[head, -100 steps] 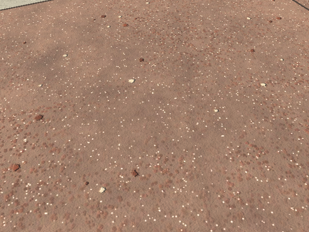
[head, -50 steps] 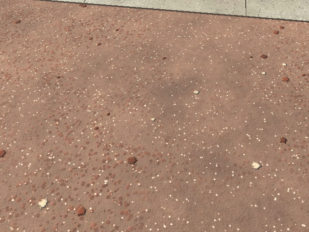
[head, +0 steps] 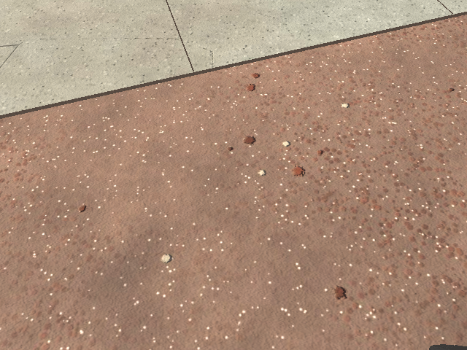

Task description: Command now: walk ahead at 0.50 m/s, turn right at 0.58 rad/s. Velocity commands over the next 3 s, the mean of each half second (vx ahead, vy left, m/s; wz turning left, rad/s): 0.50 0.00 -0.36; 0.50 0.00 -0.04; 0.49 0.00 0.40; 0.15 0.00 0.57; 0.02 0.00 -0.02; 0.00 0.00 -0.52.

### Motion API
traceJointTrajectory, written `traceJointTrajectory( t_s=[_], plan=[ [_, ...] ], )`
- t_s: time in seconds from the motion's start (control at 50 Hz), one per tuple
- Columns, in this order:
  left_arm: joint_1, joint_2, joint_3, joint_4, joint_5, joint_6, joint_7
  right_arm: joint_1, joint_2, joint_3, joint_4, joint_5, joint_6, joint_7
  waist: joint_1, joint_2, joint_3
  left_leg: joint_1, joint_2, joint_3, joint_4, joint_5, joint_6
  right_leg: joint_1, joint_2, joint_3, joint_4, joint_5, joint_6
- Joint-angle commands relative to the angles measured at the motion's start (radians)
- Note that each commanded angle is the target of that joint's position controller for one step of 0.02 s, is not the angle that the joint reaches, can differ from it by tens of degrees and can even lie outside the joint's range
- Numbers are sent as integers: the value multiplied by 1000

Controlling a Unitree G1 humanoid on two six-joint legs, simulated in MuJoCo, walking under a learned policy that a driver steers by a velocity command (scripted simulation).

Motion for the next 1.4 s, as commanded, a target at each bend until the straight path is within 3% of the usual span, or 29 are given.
traceJointTrajectory(
  t_s=[0.02, 0.16, 0.2, 0.24, 0.26, 0.28, 0.3, 0.32, 0.36, 0.42, 0.54, 0.68, 0.74, 0.76, 0.78, 0.8, 0.82, 0.84, 0.88, 0.96, 1.08, 1.2, 1.24, 1.28, 1.3, 1.32, 1.34, 1.36, 1.4],
  plan=[
    [-32, 175, 46, -76, -8, -16, 22, -38, -51, -10, -65, -4, -1, 2, -22, -76, -55, 24, -27, 12, -193, 193, -25, -3, -215, 204, -149, 227, -152],
    [65, 163, 43, -41, -14, 3, 34, -177, -73, -10, -100, 19, -28, 38, 35, -121, -38, 115, -89, 0, -479, 297, 2, 89, -246, 292, -51, 86, -105],
    [67, 160, 43, -33, -8, 8, 35, -145, -88, -17, -94, 18, -37, 44, 18, -149, -39, 154, -88, 11, -498, 223, 32, 138, -271, 325, -4, 138, -92],
    [46, 133, 33, -40, -4, 10, 31, -5, -120, -37, -58, 8, -45, 36, -58, -154, -104, 363, -98, 41, -552, 207, 87, 134, -215, 294, 138, 320, -54],
    [33, 94, 15, -59, 8, 6, 28, 139, -165, -50, -43, -8, -48, 30, -126, -93, -233, 603, 30, -81, -512, 215, 155, 34, -165, 235, 373, 256, -19],
    [174, 40, -2, -65, -14, -5, 29, 272, -254, -76, -5, -17, -37, 31, -102, 182, -376, 968, 237, -493, -552, 56, 327, -316, -14, 111, 733, -83, 67],
    [178, 89, -1, -57, -23, -14, 30, 305, -189, -63, 20, 16, -31, 42, -115, 249, -354, 991, 296, -731, -677, -199, 351, -497, -24, 132, 872, -404, 78],
    [71, 158, 17, -67, -28, -15, 27, 251, -124, -43, 14, 28, -25, 39, -132, 127, -197, 867, 265, -620, -698, -297, 307, -567, -76, 146, 930, -334, 74],
    [-61, 143, 14, -103, -2, -18, 23, 152, -81, -22, 4, 11, -10, 36, -98, 23, -45, 621, 183, -402, -743, -136, 270, -540, -147, 76, 850, -208, 72],
    [-32, 93, 8, -94, 1, -15, 14, 127, -61, -10, 16, 7, -15, 33, -47, 78, -41, 496, 113, -250, -797, 71, 260, -430, -199, 37, 719, -135, 83],
    [-197, 39, -20, -138, 8, -26, 6, 185, -134, -25, 61, 27, -6, 20, -93, 44, -24, 484, 81, -70, -837, 264, 251, -396, -200, -22, 355, 132, 115],
    [-338, 68, -13, -188, -8, -40, -24, 287, -165, -28, 123, 40, 28, 16, -122, 59, 6, 626, 145, -66, -760, 325, 211, -334, -149, -45, 146, 131, 74],
    [-101, 147, 28, -123, 3, -41, -15, 263, -163, -23, 123, 38, 41, 8, 16, 46, -141, 593, 83, 9, -470, 637, 156, 37, -104, -88, 84, 116, 6],
    [86, 221, 50, -92, 15, -37, -4, 253, -113, 0, 93, 13, 37, 5, 90, -49, -292, 401, 30, 54, -173, 417, 115, 338, -280, 100, 129, 168, -63],
    [130, 301, 64, -71, 16, -30, -6, 374, 0, 35, 73, 13, 15, 11, 29, -323, -409, 10, -141, 69, 169, -246, 54, 642, -498, 556, 35, -10, -225],
    [144, 201, 41, -71, 3, -27, -7, 320, -100, 14, 89, 32, -3, 18, 72, -239, -395, -113, -103, -44, 288, -340, 59, 625, -489, 649, -40, -154, -220],
    [76, 169, 26, -76, 1, -28, -5, 226, -144, 0, 59, 51, -13, 23, 64, -186, -244, -174, -55, -27, 302, -256, 69, 504, -453, 505, -61, -126, -180],
    [14, 150, 18, -82, 7, -28, -5, 174, -134, 3, 50, 44, -15, 21, 37, -114, -170, -147, -14, -2, 261, -169, 67, 372, -409, 397, -81, -37, -158],
    [-63, 109, 5, -86, 21, -32, -10, 168, -114, -2, 50, 23, -2, 20, -27, -105, -95, -50, 32, -4, 168, -80, 53, 179, -351, 277, -143, 111, -142],
    [-72, 133, 16, -55, 11, -54, -8, 157, -59, 10, 48, 18, 32, 17, -65, -96, -54, -22, 44, 9, 39, 20, 18, 68, -335, 149, -231, 206, -159],
    [-16, 167, 24, 2, 16, -55, 8, -20, -35, 23, 8, 30, 29, 37, 3, -72, 1, 2, 7, 28, -280, 337, 33, 92, -306, -47, -272, 205, -91],
    [43, 185, 34, 61, 1, -25, 18, -135, -44, 21, -66, 32, 29, 67, 33, -70, 33, -60, -28, 57, -396, 226, 89, 313, -375, -109, -188, 310, -51],
    [21, 209, 41, 57, -1, -10, 28, -95, -69, 8, -76, 27, 31, 75, -2, -100, -12, 33, -78, 118, -399, 119, 121, 350, -373, -145, -68, 618, -23],
    [6, 209, 38, 44, 1, 9, 45, 142, -145, -40, -23, 29, 36, 67, -128, -89, -156, 375, -159, 158, -449, 133, 176, 266, -317, -214, 265, 827, 31],
    [25, 173, 19, 14, 25, 3, 53, 309, -238, -72, 3, 31, 45, 48, -185, 38, -272, 695, 4, -101, -444, 184, 250, 11, -270, -229, 590, 520, 74],
    [126, 41, -25, -21, 43, -29, 30, 294, -301, -78, -2, 41, 41, 50, -79, 256, -375, 1014, 217, -649, -560, -24, 433, -424, -53, -117, 898, -376, 131],
    [21, 136, -7, -18, 9, -64, 13, 323, -206, -54, -15, 40, 38, 48, -159, 139, -403, 1043, 219, -710, -652, -122, 409, -536, -88, 50, 977, -396, 110],
    [-70, 168, 1, -53, -22, -84, 5, 285, -172, -44, -16, 31, 34, 44, -163, 98, -264, 938, 189, -568, -669, -52, 370, -596, -129, 40, 958, -304, 92],
    [-113, 158, 3, -60, 11, -94, 16, 170, -139, -34, -44, 24, 34, 39, -92, -23, -131, 665, 123, -394, -693, 155, 336, -509, -194, 28, 806, -183, 97]
  ],
)
Next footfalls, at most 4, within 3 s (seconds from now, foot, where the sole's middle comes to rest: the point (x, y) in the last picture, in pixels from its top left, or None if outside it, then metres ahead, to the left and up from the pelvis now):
0.26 left None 0.33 0.14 -0.78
0.76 right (320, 315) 0.56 -0.16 -0.78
1.28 left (252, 217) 0.88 0.04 -0.78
1.74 right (296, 161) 1.13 -0.12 -0.78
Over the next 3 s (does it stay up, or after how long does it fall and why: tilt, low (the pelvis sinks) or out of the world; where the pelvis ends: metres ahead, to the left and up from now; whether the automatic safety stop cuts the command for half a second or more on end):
stays up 0.98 -0.05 0.00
